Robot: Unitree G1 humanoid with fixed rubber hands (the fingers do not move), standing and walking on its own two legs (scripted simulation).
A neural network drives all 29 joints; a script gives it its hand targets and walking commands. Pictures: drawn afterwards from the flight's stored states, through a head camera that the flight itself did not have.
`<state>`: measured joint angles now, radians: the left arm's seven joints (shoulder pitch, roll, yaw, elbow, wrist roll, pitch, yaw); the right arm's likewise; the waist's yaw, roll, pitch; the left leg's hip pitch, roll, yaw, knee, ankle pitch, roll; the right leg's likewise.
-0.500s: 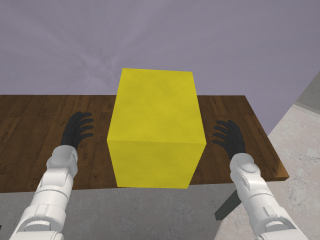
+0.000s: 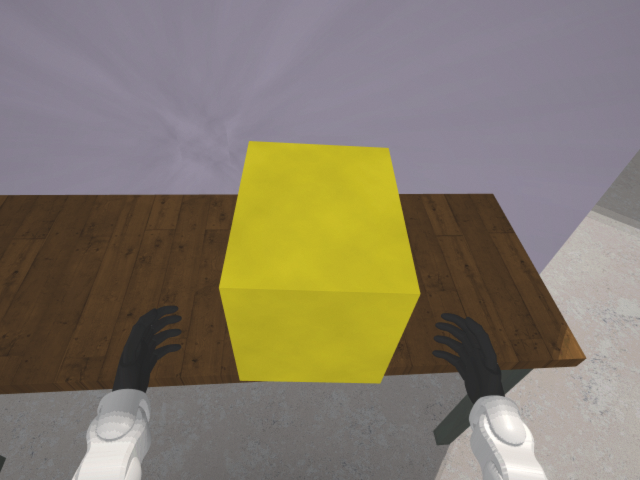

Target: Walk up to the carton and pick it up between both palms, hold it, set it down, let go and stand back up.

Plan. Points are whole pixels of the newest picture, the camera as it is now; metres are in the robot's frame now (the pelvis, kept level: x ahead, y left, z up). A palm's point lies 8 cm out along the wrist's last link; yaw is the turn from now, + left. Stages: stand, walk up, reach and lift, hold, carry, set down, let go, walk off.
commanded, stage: set down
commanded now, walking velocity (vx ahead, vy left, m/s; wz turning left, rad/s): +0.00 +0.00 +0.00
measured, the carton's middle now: (315, 263) +0.44 +0.02 -0.01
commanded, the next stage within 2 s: let go in 1.22 s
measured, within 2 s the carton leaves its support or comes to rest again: neither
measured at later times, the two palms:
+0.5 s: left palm (140, 415) +0.20 +0.23 -0.05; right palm (489, 433) +0.21 -0.21 -0.05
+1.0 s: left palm (138, 446) +0.17 +0.23 -0.07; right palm (492, 461) +0.18 -0.22 -0.06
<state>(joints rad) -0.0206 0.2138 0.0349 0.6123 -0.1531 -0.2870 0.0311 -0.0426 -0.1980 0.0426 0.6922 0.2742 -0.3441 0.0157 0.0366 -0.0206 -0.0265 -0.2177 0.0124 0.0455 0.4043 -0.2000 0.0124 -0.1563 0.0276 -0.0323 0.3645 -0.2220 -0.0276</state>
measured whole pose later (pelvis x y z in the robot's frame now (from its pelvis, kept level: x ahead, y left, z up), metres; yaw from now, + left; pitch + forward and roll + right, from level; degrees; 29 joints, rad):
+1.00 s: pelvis +0.01 -0.01 +0.00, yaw -1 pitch -3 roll +0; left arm 0.19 0.22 0.03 0.55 -0.03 -0.02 -0.02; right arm 0.17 -0.16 0.03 0.71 0.07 -0.23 -0.01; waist 0.03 -0.03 0.04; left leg -0.09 0.01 0.05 0.34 -0.20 0.00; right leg -0.04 0.03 -0.02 0.33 -0.23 -0.04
